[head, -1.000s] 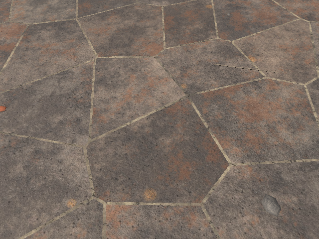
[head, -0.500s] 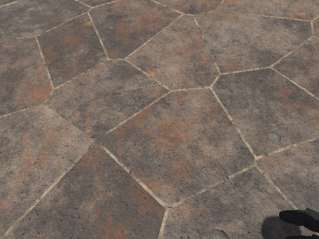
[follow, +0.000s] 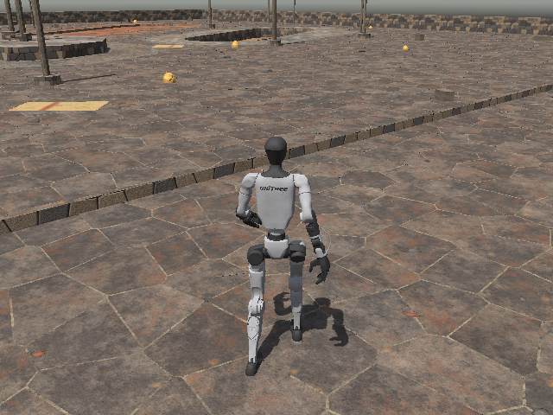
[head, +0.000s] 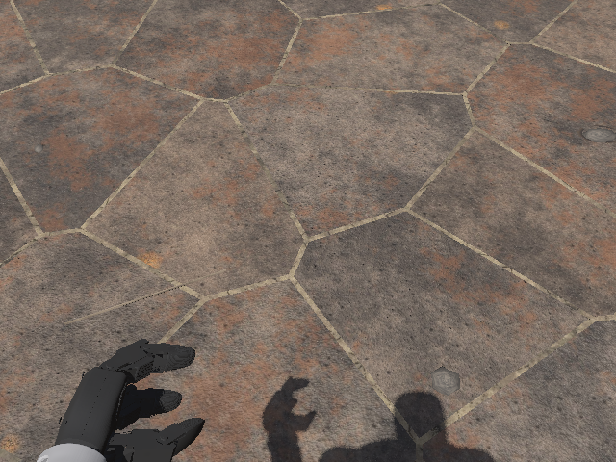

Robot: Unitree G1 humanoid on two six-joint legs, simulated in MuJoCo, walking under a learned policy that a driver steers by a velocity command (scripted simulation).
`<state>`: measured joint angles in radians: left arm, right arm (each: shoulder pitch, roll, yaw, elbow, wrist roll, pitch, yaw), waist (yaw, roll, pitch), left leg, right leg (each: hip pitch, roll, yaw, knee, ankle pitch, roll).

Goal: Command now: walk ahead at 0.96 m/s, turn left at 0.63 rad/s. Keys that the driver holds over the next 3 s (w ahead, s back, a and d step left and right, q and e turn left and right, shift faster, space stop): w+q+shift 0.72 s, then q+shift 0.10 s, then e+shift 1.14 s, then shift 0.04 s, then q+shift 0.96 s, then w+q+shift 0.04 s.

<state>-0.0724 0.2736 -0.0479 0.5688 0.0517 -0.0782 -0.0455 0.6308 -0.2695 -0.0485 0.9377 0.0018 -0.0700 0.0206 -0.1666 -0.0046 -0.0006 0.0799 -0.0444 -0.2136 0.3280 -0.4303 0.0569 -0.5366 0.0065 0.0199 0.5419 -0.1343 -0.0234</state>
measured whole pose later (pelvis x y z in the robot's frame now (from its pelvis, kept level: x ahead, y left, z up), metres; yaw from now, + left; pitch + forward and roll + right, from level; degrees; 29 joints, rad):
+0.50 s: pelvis +0.44 +0.07 -0.04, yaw +27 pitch +0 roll +0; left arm 0.42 0.27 0.02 0.84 0.04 -0.06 0.01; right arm 0.09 -0.33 -0.04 0.69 -0.02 -0.01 0.05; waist 0.03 0.02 0.06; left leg -0.55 -0.13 0.12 0.78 -0.25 0.22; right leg -0.05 -0.05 -0.10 1.26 -0.38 0.03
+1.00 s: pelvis +0.84 +0.22 +0.01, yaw +48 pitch +0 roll -1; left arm 0.20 0.28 0.02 0.69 0.00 -0.10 -0.01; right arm 0.20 -0.35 -0.05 0.72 0.01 -0.03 -0.01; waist 0.02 0.02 0.11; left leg -0.45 -0.06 -0.10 1.29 -0.48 -0.04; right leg -0.36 0.02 0.00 0.50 -0.15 -0.01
